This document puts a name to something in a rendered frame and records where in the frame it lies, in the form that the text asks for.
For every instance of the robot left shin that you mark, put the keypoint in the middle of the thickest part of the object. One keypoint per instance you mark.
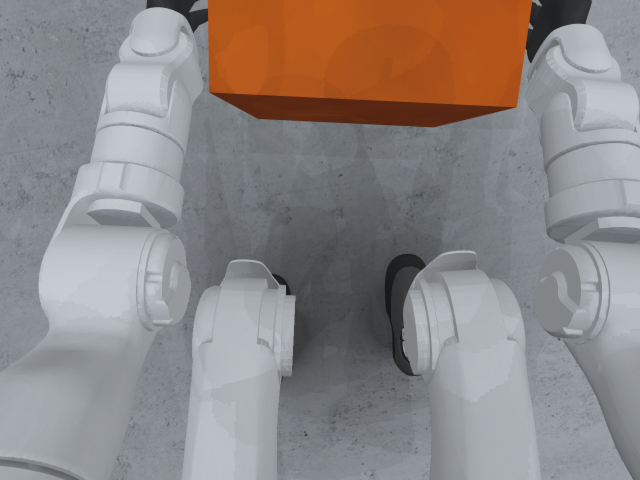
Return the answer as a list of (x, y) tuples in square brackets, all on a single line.
[(206, 310)]

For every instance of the left robot forearm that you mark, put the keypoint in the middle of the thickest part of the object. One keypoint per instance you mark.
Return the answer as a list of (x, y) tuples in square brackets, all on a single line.
[(133, 178)]

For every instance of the robot right hand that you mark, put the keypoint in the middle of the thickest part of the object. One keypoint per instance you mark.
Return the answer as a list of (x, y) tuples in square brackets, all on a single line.
[(551, 15)]

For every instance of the right robot forearm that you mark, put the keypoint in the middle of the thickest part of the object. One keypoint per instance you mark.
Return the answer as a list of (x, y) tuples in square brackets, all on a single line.
[(590, 135)]

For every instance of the left robot upper arm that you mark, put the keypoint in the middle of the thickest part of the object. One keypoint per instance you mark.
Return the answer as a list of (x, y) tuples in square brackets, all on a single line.
[(65, 406)]

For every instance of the robot left hand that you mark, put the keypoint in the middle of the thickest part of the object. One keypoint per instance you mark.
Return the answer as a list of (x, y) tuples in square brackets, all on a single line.
[(195, 18)]

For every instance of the robot left thigh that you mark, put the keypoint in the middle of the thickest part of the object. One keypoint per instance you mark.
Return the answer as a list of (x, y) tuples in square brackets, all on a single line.
[(233, 407)]

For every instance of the carton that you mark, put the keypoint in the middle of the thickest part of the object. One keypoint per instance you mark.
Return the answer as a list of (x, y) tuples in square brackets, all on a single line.
[(423, 63)]

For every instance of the right robot upper arm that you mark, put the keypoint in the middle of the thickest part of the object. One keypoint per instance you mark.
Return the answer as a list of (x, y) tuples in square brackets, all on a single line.
[(588, 294)]

